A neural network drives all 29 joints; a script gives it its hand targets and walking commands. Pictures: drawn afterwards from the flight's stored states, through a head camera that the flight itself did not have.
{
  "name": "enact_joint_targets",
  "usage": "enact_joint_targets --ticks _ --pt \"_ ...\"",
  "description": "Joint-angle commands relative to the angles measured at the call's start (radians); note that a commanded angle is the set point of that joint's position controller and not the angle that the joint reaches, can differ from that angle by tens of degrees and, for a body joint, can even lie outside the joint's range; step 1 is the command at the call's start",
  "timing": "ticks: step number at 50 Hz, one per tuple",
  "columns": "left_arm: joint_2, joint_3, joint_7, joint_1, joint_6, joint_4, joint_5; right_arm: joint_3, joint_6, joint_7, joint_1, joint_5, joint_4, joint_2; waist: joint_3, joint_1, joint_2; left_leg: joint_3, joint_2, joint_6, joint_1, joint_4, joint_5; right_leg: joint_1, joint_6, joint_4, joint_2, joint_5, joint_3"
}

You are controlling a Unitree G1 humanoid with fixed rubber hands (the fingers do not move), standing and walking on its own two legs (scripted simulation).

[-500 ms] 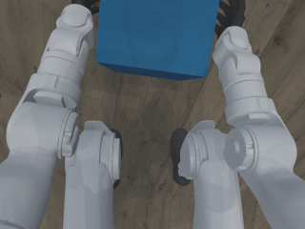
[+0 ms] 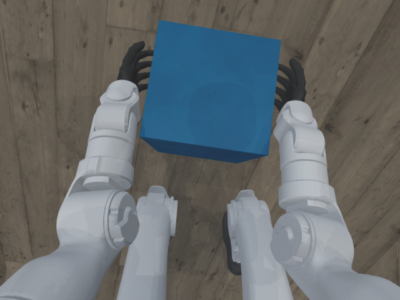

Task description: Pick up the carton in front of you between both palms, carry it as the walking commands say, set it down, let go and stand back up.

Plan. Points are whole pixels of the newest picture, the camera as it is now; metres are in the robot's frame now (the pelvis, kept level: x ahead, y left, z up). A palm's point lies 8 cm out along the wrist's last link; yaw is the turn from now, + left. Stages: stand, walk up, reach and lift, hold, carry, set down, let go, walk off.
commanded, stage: reach and lift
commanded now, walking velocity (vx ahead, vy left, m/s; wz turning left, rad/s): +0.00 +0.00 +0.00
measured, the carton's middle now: (206, 107) +0.49 +0.01 -0.14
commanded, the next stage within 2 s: none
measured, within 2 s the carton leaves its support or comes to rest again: neither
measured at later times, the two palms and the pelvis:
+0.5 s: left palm (93, 65) +0.45 +0.16 +0.09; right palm (347, 81) +0.44 -0.14 +0.10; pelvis +0.05 +0.00 +0.13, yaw +1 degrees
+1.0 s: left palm out of the picture +0.40 +0.16 +0.25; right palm out of the picture +0.41 -0.14 +0.25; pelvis +0.09 +0.00 +0.26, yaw +2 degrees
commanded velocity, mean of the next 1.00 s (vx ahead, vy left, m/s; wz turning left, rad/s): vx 0.00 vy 0.00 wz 0.00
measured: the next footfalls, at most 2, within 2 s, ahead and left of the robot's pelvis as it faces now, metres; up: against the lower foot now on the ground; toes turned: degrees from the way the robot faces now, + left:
none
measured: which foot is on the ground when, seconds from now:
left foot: down 0.00-1.00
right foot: down 0.00-1.00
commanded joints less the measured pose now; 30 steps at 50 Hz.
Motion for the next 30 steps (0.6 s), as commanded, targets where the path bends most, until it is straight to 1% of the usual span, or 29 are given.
enact_joint_targets --ticks 1,5,10,17,23,30 --pt "-1.070 -0.446 -0.222 -0.546 -0.016 -0.056 -0.162 0.631 0.007 0.262 -0.702 0.163 0.019 1.061 -1.050 0.034 0.023 0.126 -0.119 0.031 0.670 -0.214 0.137 0.554 -0.003 -0.224 0.110 0.132 -0.124" --pt "-1.115 -0.528 -0.224 -0.493 -0.002 -0.124 -0.204 0.698 0.018 0.265 -0.627 0.190 -0.019 1.087 -1.069 0.024 0.042 0.119 -0.123 0.020 0.766 -0.260 0.181 0.623 -0.004 -0.273 0.111 0.169 -0.117" --pt "-1.154 -0.586 -0.218 -0.414 0.008 -0.165 -0.229 0.735 0.023 0.270 -0.528 0.200 -0.030 1.097 -1.015 0.012 0.070 0.102 -0.126 0.011 0.864 -0.333 0.199 0.689 -0.011 -0.343 0.112 0.181 -0.106" --pt "-1.189 -0.591 -0.201 -0.290 0.002 -0.163 -0.216 0.734 0.018 0.285 -0.394 0.188 -0.003 1.099 -0.876 0.010 0.083 0.072 -0.121 0.012 0.994 -0.461 0.201 0.779 -0.022 -0.465 0.107 0.167 -0.080" --pt "-1.203 -0.580 -0.191 -0.181 -0.009 -0.164 -0.190 0.724 0.011 0.299 -0.283 0.162 0.018 1.105 -0.776 0.010 0.066 0.043 -0.113 0.019 1.120 -0.580 0.219 0.888 -0.030 -0.582 0.096 0.176 -0.056" --pt "-1.218 -0.604 -0.185 -0.059 -0.019 -0.194 -0.176 0.739 0.004 0.309 -0.147 0.141 0.013 1.112 -0.681 0.010 0.054 0.014 -0.102 0.025 1.287 -0.718 0.274 1.052 -0.039 -0.721 0.081 0.226 -0.025"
